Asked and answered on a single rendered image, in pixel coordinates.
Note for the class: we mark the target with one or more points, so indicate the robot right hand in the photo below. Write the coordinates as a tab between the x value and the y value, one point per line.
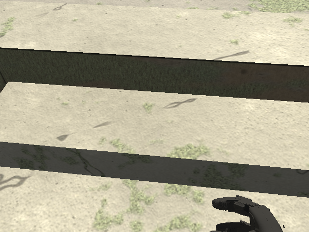
260	217

